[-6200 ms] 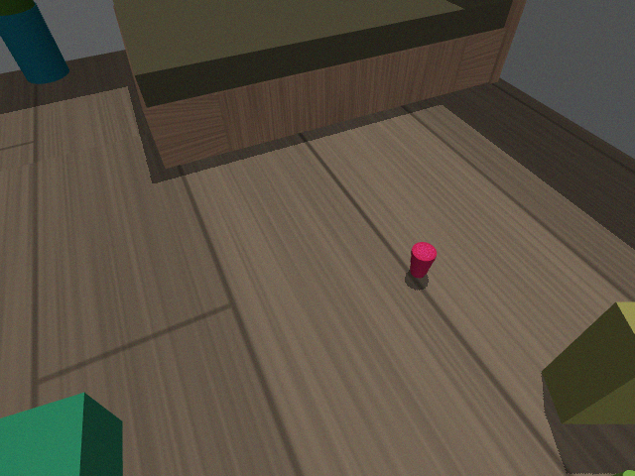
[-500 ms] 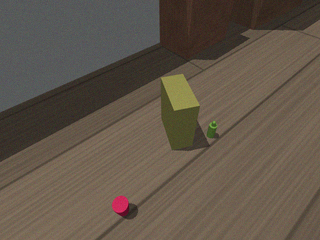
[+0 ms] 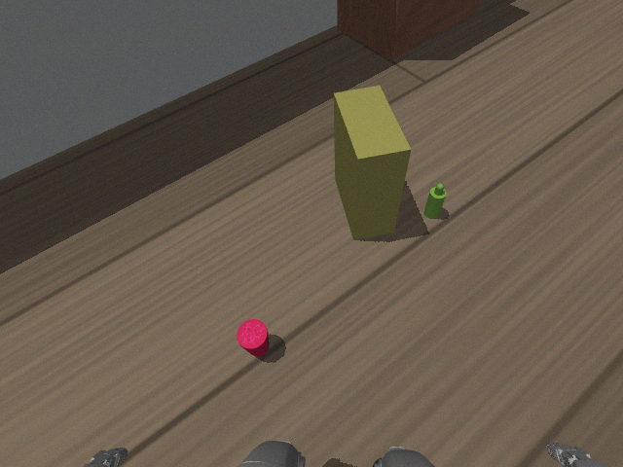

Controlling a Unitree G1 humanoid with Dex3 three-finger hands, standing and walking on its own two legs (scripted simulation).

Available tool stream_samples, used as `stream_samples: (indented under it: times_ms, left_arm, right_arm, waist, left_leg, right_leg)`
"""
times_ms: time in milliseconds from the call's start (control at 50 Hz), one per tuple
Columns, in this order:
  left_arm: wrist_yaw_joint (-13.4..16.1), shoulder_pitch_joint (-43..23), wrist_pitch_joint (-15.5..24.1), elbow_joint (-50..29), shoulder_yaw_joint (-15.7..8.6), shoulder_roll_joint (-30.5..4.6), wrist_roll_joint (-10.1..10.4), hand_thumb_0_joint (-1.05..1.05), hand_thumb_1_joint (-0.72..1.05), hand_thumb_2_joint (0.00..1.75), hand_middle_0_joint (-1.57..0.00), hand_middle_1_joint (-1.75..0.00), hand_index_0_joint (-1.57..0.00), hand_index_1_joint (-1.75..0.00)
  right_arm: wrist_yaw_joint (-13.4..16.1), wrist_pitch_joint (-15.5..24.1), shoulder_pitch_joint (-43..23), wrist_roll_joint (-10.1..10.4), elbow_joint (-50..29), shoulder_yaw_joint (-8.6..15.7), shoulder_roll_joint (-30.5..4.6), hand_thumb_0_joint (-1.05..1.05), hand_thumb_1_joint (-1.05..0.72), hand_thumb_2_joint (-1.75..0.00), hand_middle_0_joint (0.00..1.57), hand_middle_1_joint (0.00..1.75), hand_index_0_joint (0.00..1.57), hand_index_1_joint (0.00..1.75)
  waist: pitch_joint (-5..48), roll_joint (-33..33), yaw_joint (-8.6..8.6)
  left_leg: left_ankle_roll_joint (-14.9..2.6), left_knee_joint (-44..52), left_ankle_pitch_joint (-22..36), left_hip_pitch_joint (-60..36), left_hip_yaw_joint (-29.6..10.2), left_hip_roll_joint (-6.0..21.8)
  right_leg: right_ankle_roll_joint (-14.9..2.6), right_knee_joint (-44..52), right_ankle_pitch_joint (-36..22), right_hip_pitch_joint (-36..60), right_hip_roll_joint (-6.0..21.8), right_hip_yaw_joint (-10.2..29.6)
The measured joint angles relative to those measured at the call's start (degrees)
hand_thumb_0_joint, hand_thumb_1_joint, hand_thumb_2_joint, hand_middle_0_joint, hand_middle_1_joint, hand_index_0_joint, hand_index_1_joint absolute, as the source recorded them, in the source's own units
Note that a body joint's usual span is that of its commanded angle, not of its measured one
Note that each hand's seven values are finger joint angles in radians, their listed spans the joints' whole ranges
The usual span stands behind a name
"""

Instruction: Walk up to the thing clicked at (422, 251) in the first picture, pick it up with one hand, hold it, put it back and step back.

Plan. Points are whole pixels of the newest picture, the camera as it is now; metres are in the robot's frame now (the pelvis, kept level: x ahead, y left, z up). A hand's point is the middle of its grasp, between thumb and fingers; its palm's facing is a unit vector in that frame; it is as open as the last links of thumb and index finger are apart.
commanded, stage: walk up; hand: left
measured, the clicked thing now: (255, 340) +0.50 +0.25 -0.69
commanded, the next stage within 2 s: none
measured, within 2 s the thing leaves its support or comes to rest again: neither
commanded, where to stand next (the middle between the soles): +0.13 +0.01 m, yaw +2 degrees
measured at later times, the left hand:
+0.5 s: hand (148, 458) +0.15 +0.26 -0.14, palm faces +0.01 -0.91 -0.41, open 7.4 cm
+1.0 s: hand out of the picture +0.05 +0.28 -0.15, palm faces -0.08 -0.93 -0.37, open 7.4 cm
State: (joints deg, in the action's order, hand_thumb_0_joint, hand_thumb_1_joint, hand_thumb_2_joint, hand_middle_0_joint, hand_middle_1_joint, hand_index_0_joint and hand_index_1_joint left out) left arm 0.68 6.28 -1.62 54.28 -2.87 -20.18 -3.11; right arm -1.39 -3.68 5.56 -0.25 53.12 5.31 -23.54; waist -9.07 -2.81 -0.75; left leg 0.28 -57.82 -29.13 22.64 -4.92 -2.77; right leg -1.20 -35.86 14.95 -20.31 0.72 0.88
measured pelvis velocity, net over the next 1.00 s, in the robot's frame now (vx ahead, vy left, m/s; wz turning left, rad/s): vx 0.00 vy -0.01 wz -0.01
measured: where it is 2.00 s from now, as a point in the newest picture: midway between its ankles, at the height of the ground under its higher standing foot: outside the picture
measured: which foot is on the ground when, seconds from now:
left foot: up 0.00-0.06, down 0.08-0.40, up 0.42-0.64, down 0.66-1.00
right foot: down 0.00-0.08, up 0.10-0.36, down 0.38-0.68, up 0.70-1.00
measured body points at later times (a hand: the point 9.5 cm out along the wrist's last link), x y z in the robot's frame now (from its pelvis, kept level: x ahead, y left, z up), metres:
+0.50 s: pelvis +0.03 +0.00 -0.01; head +0.10 -0.02 +0.43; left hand +0.15 +0.31 -0.12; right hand +0.12 -0.32 -0.14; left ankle -0.03 +0.14 -0.65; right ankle +0.16 -0.12 -0.73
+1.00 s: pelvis +0.00 -0.01 +0.00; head +0.03 +0.01 +0.45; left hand +0.05 +0.33 -0.12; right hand +0.03 -0.35 -0.09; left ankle -0.02 +0.14 -0.72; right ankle +0.00 -0.14 -0.70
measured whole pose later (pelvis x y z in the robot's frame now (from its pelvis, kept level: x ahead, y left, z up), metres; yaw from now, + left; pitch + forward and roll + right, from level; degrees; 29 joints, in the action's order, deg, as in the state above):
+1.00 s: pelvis +0.00 -0.01 +0.00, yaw -1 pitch -2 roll -1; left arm -3.5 16.2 -1.0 54.1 -4.4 -26.3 -1.7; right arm -1.6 2.8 19.7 -2.7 48.2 4.3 -24.5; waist -4.4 2.2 1.6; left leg -0.7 -35.9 -21.5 12.9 2.2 5.0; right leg 0.1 -45.7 29.6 -19.5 -0.5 1.9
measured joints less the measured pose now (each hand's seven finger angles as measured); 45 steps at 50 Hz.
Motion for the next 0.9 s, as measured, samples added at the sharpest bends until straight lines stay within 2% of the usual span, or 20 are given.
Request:
stream_samples:
  times_ms: [40,60,80,120,140,180,240,320,380,400,460,520,560,640,680,720,740,780,820,900]
  left_arm:
    - [-1.0,1.4,0.5,-1.2,-0.3,-0.1,-0.7,0.01,0.9,0.9,-0.21,-0.3,-0.2,-0.3]
    - [-1.5,2.2,0.6,-1.7,-0.4,-0.3,-0.6,0.01,0.9,0.9,-0.21,-0.3,-0.2,-0.3]
    - [-1.7,3.0,0.6,-2.1,-0.5,-0.7,-0.4,0.01,0.9,0.9,-0.21,-0.3,-0.2,-0.3]
    - [-1.7,4.9,0.3,-1.9,-0.7,-0.9,-0.1,0.01,0.9,0.9,-0.21,-0.3,-0.2,-0.3]
    - [-1.9,5.8,0.3,-1.4,-0.7,-0.9,0.0,0.01,0.9,0.9,-0.21,-0.3,-0.2,-0.3]
    - [-2.9,6.7,0.5,-0.8,-0.9,-1.8,0.5,0.01,0.9,0.9,-0.21,-0.3,-0.2,-0.3]
    - [-3.6,7.5,1.2,-0.6,-1.4,-3.2,1.2,0.01,0.9,0.9,-0.21,-0.3,-0.2,-0.3]
    - [-2.5,6.9,1.2,0.4,-1.2,-3.5,2.4,0.01,0.9,0.9,-0.21,-0.3,-0.2,-0.3]
    - [-0.9,5.3,1.6,0.4,-1.1,-2.7,2.8,0.01,0.9,0.9,-0.21,-0.3,-0.2,-0.3]
    - [-0.5,4.0,1.6,0.2,-1.0,-2.0,2.7,0.01,0.9,0.9,-0.21,-0.3,-0.2,-0.3]
    - [0.1,0.2,1.8,-2.6,0.0,-0.5,3.0,0.01,0.9,0.9,-0.21,-0.3,-0.2,-0.3]
    - [0.5,-2.7,1.0,-5.1,0.9,0.8,2.5,0.01,0.9,0.9,-0.21,-0.3,-0.2,-0.3]
    - [0.6,-4.3,0.2,-6.2,1.1,1.1,1.6,0.01,0.9,0.9,-0.21,-0.3,-0.2,-0.3]
    - [0.5,-7.1,-0.8,-8.0,1.1,0.3,1.2,0.01,0.9,0.9,-0.21,-0.3,-0.2,-0.3]
    - [0.4,-8.0,-1.3,-8.3,0.7,-1.0,1.9,0.01,0.9,0.9,-0.21,-0.3,-0.2,-0.3]
    - [0.7,-7.4,-2.0,-7.1,-0.1,-1.5,2.2,0.0,0.9,0.9,-0.21,-0.3,-0.2,-0.3]
    - [0.7,-6.9,-2.5,-6.4,-0.3,-1.8,2.2,0.0,0.9,0.9,-0.21,-0.3,-0.2,-0.3]
    - [0.4,-5.3,-2.9,-5.6,-0.9,-2.8,2.3,0.0,0.9,0.9,-0.21,-0.3,-0.2,-0.3]
    - [-0.3,-2.7,-2.4,-5.0,-1.5,-3.7,2.1,0.0,0.9,0.9,-0.21,-0.3,-0.2,-0.3]
    - [-3.0,5.2,-1.2,-2.7,-1.8,-5.2,1.3,0.01,0.9,0.9,-0.21,-0.3,-0.2,-0.3]
  right_arm:
    - [-0.8,0.6,3.8,-0.8,0.8,-0.4,0.9,0.0,-0.91,-0.9,0.2,0.3,0.2,0.3]
    - [-1.1,1.0,5.7,-1.1,1.2,-0.5,1.2,0.0,-0.91,-0.9,0.2,0.3,0.2,0.3]
    - [-1.1,1.6,7.2,-1.7,1.7,-0.4,1.8,0.0,-0.91,-0.9,0.2,0.3,0.2,0.3]
    - [-1.2,2.5,10.1,-2.7,2.1,-0.4,2.6,0.0,-0.91,-0.9,0.2,0.3,0.2,0.3]
    - [-1.3,3.1,11.5,-2.5,2.2,-0.5,2.7,0.0,-0.91,-0.9,0.2,0.3,0.21,0.3]
    - [-1.1,4.6,14.0,-2.2,2.4,-1.0,3.1,0.0,-0.91,-0.9,0.21,0.3,0.21,0.3]
    - [-0.5,5.8,16.2,-1.9,2.2,-1.5,3.0,0.0,-0.9,-0.9,0.21,0.3,0.21,0.3]
    - [0.4,4.2,15.5,-1.3,1.4,-1.5,1.6,0.0,-0.9,-0.9,0.21,0.3,0.21,0.3]
    - [1.2,1.9,13.1,0.1,0.2,-1.3,0.6,0.0,-0.9,-0.9,0.21,0.3,0.21,0.3]
    - [1.6,1.2,11.4,0.6,-0.1,-1.3,0.3,0.0,-0.9,-0.9,0.21,0.3,0.21,0.3]
    - [2.4,-0.4,6.8,1.3,-2.4,-1.3,0.1,0.0,-0.91,-0.9,0.2,0.3,0.2,0.3]
    - [2.6,-0.3,4.2,1.4,-4.3,-1.4,-0.3,0.0,-0.91,-0.9,0.2,0.3,0.2,0.3]
    - [2.4,0.2,3.5,1.3,-4.9,-1.7,-0.3,0.0,-0.91,-0.9,0.2,0.3,0.2,0.3]
    - [1.8,1.1,3.4,0.3,-4.4,-2.3,0.2,0.0,-0.91,-0.9,0.2,0.3,0.2,0.3]
    - [1.6,1.5,3.4,-0.9,-3.5,-2.2,1.3,0.0,-0.91,-0.9,0.2,0.3,0.2,0.3]
    - [0.8,1.3,3.9,-1.6,-3.1,-2.5,1.8,0.0,-0.91,-0.9,0.21,0.3,0.21,0.3]
    - [0.7,1.4,4.2,-1.8,-2.8,-2.6,2.0,0.0,-0.91,-0.9,0.21,0.3,0.21,0.3]
    - [1.3,1.9,4.9,-2.0,-2.2,-2.8,2.7,0.0,-0.91,-0.9,0.21,0.3,0.21,0.3]
    - [1.8,3.3,6.2,-1.9,-1.7,-2.6,3.0,0.0,-0.9,-0.9,0.21,0.3,0.21,0.3]
    - [1.0,5.6,10.2,-2.3,-2.7,-1.6,2.0,0.0,-0.9,-0.9,0.21,0.3,0.21,0.3]
  waist:
    - [2.2,1.2,0.23]
    - [3.3,1.7,0.54]
    - [3.8,2.9,0.86]
    - [5.0,4.2,1.23]
    - [5.7,4.1,1.98]
    - [5.9,4.7,2.91]
    - [5.0,5.5,3.16]
    - [3.0,4.8,2.94]
    - [1.6,3.0,2.4]
    - [0.3,1.6,2.45]
    - [-2.7,0.5,1.93]
    - [-3.2,-0.2,1.25]
    - [-2.7,-0.2,1.06]
    - [-1.4,1.4,1.38]
    - [-1.6,4.7,0.93]
    - [-1.5,4.9,1.64]
    - [-1.4,4.7,2.27]
    - [-0.9,5.2,2.34]
    - [-0.1,5.8,1.8]
    - [3.2,6.2,1.28]
  left_leg:
    - [-0.87,11.2,-3.0,-5.7,2.9,1.5]
    - [-1.44,18.6,-1.5,-9.2,4.3,2.0]
    - [-1.74,24.1,4.6,-11.8,5.0,1.5]
    - [-2.06,25.7,8.0,-13.4,5.6,0.8]
    - [-2.68,26.5,7.9,-14.2,5.1,1.0]
    - [-2.89,29.9,9.0,-16.6,4.5,1.2]
    - [-1.47,33.4,10.5,-19.4,4.5,1.8]
    - [-0.38,29.8,7.3,-19.7,5.4,2.9]
    - [0.05,20.7,2.0,-16.4,5.7,4.0]
    - [-0.4,15.7,1.7,-13.8,4.3,4.6]
    - [-0.64,-3.6,-4.4,-4.1,-1.0,0.6]
    - [-0.19,-12.7,-3.4,1.6,-1.9,-0.7]
    - [0.18,-10.0,-2.3,1.9,-0.7,0.4]
    - [0.0,7.2,1.2,-2.3,3.0,2.7]
    - [-0.41,10.0,2.8,-3.2,5.0,1.3]
    - [-0.86,8.9,2.8,-2.4,4.8,1.9]
    - [-0.95,9.4,3.4,-2.2,4.2,2.4]
    - [-0.79,11.9,5.2,-2.4,3.9,3.1]
    - [-0.79,14.8,6.8,-3.1,4.3,3.7]
    - [-1.53,19.2,7.4,-6.4,6.1,5.4]
  right_leg:
    - [-0.4,-0.2,0.8,0.2,1.2,-1.1]
    - [-0.36,-0.9,1.5,0.2,1.8,-1.7]
    - [-0.35,-2.9,4.2,0.0,2.5,-1.4]
    - [0.03,-10.9,11.4,-2.2,1.2,1.1]
    - [0.21,-13.7,11.8,-3.3,0.0,1.8]
    - [0.35,-16.7,8.8,-5.4,-1.3,3.1]
    - [1.04,-15.2,4.1,-7.7,-1.2,3.9]
    - [1.42,-4.7,-0.5,-5.2,0.4,1.9]
    - [1.19,2.9,-8.0,-1.6,0.0,-0.4]
    - [1.2,1.8,-7.5,-2.1,-0.7,-1.1]
    - [0.89,0.2,-6.8,-4.1,0.1,-1.2]
    - [0.9,0.2,-7.6,-5.7,1.1,-1.0]
    - [0.95,-0.6,-7.6,-6.9,1.6,-1.0]
    - [1.93,-4.3,-7.0,-10.2,3.1,-1.7]
    - [1.55,-8.4,-4.3,-12.6,4.2,0.7]
    - [0.76,-15.9,7.8,-14.3,0.0,4.6]
    - [0.46,-21.5,10.8,-15.0,-2.6,6.4]
    - [0.12,-31.8,11.4,-15.7,-6.4,8.7]
    - [0.14,-34.3,9.1,-13.7,-7.0,8.4]
    - [1.65,-25.9,10.8,-5.8,-4.4,5.2]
